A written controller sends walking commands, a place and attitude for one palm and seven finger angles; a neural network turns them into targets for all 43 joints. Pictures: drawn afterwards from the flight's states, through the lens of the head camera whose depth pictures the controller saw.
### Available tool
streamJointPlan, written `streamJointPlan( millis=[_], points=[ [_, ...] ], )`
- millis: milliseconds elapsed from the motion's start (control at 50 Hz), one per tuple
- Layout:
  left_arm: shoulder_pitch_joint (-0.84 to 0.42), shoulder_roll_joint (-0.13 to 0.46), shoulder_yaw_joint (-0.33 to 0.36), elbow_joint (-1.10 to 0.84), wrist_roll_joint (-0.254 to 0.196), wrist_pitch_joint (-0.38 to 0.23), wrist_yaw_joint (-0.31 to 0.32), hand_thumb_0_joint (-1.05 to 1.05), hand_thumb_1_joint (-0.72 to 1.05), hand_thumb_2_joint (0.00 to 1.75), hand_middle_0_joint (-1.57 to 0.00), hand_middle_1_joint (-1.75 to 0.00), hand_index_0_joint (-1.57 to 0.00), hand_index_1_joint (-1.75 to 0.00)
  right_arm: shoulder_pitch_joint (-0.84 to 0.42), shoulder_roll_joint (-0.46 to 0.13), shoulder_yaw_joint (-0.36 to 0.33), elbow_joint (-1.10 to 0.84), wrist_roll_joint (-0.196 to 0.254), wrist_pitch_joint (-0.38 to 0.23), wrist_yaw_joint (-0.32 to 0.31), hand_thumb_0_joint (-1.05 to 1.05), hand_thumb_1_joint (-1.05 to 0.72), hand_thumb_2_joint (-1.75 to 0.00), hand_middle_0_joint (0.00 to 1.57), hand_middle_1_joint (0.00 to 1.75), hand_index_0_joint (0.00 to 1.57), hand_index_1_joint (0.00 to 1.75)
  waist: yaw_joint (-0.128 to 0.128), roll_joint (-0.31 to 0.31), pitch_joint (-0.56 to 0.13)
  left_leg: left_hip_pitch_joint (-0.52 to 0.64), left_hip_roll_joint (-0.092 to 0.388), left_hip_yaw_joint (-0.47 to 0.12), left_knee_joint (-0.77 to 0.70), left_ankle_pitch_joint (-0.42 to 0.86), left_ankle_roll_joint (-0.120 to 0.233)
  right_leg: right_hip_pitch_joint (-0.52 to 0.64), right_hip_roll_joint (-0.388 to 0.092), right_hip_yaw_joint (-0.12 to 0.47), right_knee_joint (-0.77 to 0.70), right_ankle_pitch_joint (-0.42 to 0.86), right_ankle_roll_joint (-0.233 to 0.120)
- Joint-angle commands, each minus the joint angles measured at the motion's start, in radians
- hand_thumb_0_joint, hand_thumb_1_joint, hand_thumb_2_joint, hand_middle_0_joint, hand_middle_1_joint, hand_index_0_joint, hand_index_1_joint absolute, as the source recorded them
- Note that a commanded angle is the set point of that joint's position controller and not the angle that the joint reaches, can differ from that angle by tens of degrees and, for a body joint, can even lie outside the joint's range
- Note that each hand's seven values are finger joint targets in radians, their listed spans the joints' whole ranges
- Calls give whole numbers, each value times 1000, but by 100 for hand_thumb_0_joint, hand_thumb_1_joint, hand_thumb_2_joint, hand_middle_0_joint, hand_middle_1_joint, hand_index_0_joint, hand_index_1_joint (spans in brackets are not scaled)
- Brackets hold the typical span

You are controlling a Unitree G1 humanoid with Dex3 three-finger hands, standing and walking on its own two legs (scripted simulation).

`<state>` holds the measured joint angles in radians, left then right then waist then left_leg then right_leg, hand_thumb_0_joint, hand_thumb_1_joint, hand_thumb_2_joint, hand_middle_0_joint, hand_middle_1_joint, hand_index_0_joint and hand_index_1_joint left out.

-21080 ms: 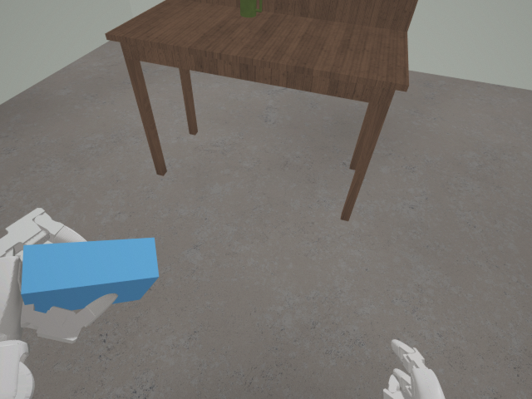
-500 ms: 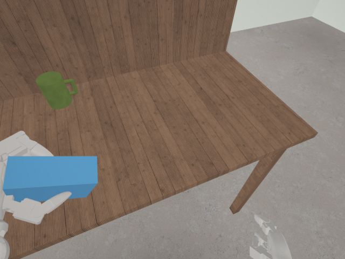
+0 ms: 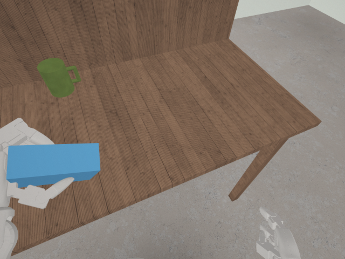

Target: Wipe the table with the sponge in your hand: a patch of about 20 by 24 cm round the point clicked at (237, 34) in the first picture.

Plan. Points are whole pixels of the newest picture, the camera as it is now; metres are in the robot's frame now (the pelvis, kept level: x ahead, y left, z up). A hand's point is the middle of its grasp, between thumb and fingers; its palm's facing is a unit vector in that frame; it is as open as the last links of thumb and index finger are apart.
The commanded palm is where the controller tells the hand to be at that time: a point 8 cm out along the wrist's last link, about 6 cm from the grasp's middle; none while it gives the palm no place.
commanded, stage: come to a stop and stand still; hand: left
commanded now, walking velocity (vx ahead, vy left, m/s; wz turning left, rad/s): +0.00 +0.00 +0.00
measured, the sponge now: (69, 164) +0.25 +0.21 +0.14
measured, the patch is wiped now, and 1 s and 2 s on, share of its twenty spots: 0.00 0.00 0.00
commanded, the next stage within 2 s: look again from close up in 0.64 s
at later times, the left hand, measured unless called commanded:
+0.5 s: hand (9, 171) +0.22 +0.29 +0.15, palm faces +0.38 -0.86 -0.35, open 9.2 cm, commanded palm +0.15 +0.32 +0.18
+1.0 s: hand (8, 169) +0.22 +0.28 +0.17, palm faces +0.38 -0.84 -0.38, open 9.2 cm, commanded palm +0.15 +0.32 +0.18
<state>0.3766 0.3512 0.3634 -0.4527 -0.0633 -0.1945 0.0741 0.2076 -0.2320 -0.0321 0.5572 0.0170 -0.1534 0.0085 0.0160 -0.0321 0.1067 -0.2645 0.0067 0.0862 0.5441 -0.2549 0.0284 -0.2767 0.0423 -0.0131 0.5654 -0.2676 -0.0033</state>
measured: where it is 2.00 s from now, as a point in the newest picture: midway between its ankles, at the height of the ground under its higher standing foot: outside the picture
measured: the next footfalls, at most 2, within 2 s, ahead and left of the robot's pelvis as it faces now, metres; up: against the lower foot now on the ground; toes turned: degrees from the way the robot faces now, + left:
none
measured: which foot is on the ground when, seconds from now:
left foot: down 0.00-1.00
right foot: down 0.00-1.00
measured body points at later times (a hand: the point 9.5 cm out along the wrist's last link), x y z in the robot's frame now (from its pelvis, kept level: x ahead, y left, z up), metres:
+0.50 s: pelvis +0.00 +0.04 +0.01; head +0.01 +0.06 +0.46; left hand +0.19 +0.33 +0.17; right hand +0.19 -0.17 -0.06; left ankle +0.02 +0.10 -0.73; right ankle +0.02 -0.09 -0.73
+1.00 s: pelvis +0.01 +0.03 +0.01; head +0.02 +0.05 +0.46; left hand +0.19 +0.32 +0.19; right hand +0.19 -0.18 -0.06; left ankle +0.02 +0.10 -0.73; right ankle +0.02 -0.09 -0.73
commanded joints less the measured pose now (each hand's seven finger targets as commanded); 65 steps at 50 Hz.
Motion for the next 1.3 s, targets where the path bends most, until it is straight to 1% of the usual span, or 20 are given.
streamJointPlan(
  millis=[0, 40, 80, 220, 360, 400, 420, 500, 520, 600, 720, 800, 820, 900, 920, 1000, 1020, 1100, 1120, 1280],
  points=[
    [-18, 315, 231, -332, 11, -81, 47, 0, 10, 130, -120, -160, -120, -160, -108, -97, -15, -162, 6, -54, -11, 0, -90, -90, 20, 30, 20, 30, 22, 77, -221, -70, 126, -167, -156, -4, 32, 170, -78, 68, -86, 55, -4],
    [-16, 283, 228, -304, -7, -90, 50, 0, 10, 130, -120, -160, -120, -160, -92, -88, -17, -169, 2, -50, -30, 0, -90, -90, 20, 30, 20, 30, 10, 26, -180, -54, 68, -157, -112, -66, 15, 112, -114, 135, -188, 22, -29],
    [-30, 257, 210, -281, -16, -95, 49, 0, 10, 130, -120, -160, -120, -160, -79, -84, -14, -158, -2, -52, -41, 0, -90, -90, 20, 30, 20, 30, -2, 48, -164, 20, 41, -155, -88, -69, 3, 16, -144, 194, -260, -68, -54],
    [-77, 115, 46, -152, 17, -83, 34, 0, 10, 130, -120, -160, -120, -160, -65, -92, 11, -120, -4, -74, -49, 0, -90, -90, 20, 30, 20, 30, 0, 138, -163, -3, 119, -215, -274, -143, 20, 94, -64, 57, -172, 12, -13],
    [-146, 151, 42, -206, 47, -66, 42, 0, 10, 130, -120, -160, -120, -160, -75, -96, 7, -128, -8, -73, -44, 0, -90, -90, 20, 30, 20, 30, 3, 69, -169, 5, 113, -206, -266, -40, 2, 140, -76, 50, -178, 99, -11],
    [-145, 216, 107, -246, 48, -68, 53, 0, 10, 130, -120, -160, -120, -160, -103, -91, 11, -129, -4, -71, -46, 0, -90, -90, 20, 30, 20, 30, 5, 90, -185, 30, 98, -189, -253, 8, -11, 141, -77, 52, -180, 119, -14],
    [-128, 171, 75, -232, 39, -72, 48, 0, 10, 130, -120, -160, -120, -160, -91, -87, 17, -130, -13, -64, -47, 0, -90, -90, 20, 30, 20, 30, 4, 101, -178, 6, 95, -194, -258, 11, -10, 156, -76, 39, -182, 120, -14],
    [-83, 231, 140, -290, 36, -84, 53, 0, 10, 130, -120, -160, -120, -160, -98, -83, 10, -139, -6, -64, -46, 0, -90, -90, 20, 30, 20, 30, 7, 181, -222, 64, 93, -180, -226, 165, -37, 166, -78, 30, -155, 180, -23],
    [-57, 185, 103, -267, 26, -86, 46, 0, 10, 130, -120, -160, -120, -160, -84, -83, 15, -140, -14, -57, -44, 0, -90, -90, 20, 30, 20, 30, 7, 174, -212, 46, 94, -188, -236, 174, -37, 174, -71, 18, -160, 175, -20],
    [-10, 186, 112, -260, 25, -80, 44, 0, 10, 130, -120, -160, -120, -160, -86, -86, 7, -142, -3, -55, -42, 0, -90, -90, 20, 30, 20, 30, 2, 144, -244, 109, 98, -169, -206, 284, -60, 159, -74, 18, -155, 216, -21],
    [-18, 138, 59, -199, 19, -64, 37, 0, 10, 130, -120, -160, -120, -160, -74, -98, 5, -135, -6, -32, -47, 0, -90, -90, 20, 30, 20, 30, -3, 106, -207, 78, 103, -178, -232, 231, -58, 150, -73, 14, -175, 188, -13],
    [-64, 204, 104, -264, 30, -61, 50, 0, 10, 130, -120, -160, -120, -160, -105, -96, 4, -141, 2, -36, -55, 0, -90, -90, 20, 30, 20, 30, 1, 104, -226, 94, 100, -168, -223, 182, -49, 156, -86, 36, -179, 192, -16],
    [-51, 162, 69, -245, 21, -64, 45, 0, 10, 130, -120, -160, -120, -160, -94, -95, 9, -140, -7, -31, -57, 0, -90, -90, 20, 30, 20, 30, 0, 99, -213, 63, 95, -176, -231, 150, -39, 169, -87, 29, -192, 187, -15],
    [-65, 210, 108, -287, 29, -63, 56, 0, 10, 130, -120, -160, -120, -160, -106, -94, 4, -141, 1, -40, -59, 0, -90, -90, 20, 30, 20, 30, 1, 121, -217, 68, 90, -170, -223, 107, -34, 162, -95, 57, -195, 177, -22],
    [-45, 169, 78, -256, 21, -67, 51, 0, 10, 130, -120, -160, -120, -160, -95, -92, 10, -138, -7, -35, -59, 0, -90, -90, 20, 30, 20, 30, 1, 117, -202, 49, 88, -175, -232, 83, -25, 165, -95, 44, -207, 165, -20],
    [-10, 198, 116, -233, 21, -56, 57, 0, 10, 130, -120, -160, -120, -160, -99, -93, 3, -136, 2, -37, -60, 0, -90, -90, 20, 30, 20, 30, 0, 89, -210, 69, 85, -167, -213, 90, -22, 151, -102, 71, -222, 180, -24],
    [7, 152, 76, -201, 13, -57, 49, 0, 10, 130, -120, -160, -120, -160, -88, -92, 9, -135, -5, -30, -59, 0, -90, -90, 20, 30, 20, 30, -1, 70, -199, 57, 83, -170, -214, 78, -14, 147, -102, 64, -237, 168, -23],
    [-5, 184, 103, -194, 17, -44, 53, 0, 10, 130, -120, -160, -120, -160, -104, -95, 3, -134, 4, -30, -62, 0, -90, -90, 20, 30, 20, 30, -4, 70, -194, 68, 83, -165, -213, 83, -15, 129, -104, 84, -245, 173, -22],
    [-1, 141, 62, -176, 12, -47, 45, 0, 10, 130, -120, -160, -120, -160, -91, -97, 7, -133, -4, -25, -62, 0, -90, -90, 20, 30, 20, 30, -5, 57, -188, 56, 81, -166, -211, 78, -7, 131, -104, 72, -252, 166, -21],
    [-31, 189, 82, -271, 11, -45, 53, 0, 10, 130, -120, -160, -120, -160, -100, -102, -1, -144, 1, -29, -67, 0, -90, -90, 20, 30, 20, 30, -3, 91, -222, 80, 75, -171, -188, 141, -7, 152, -120, 91, -238, 221, -29]
  ],
)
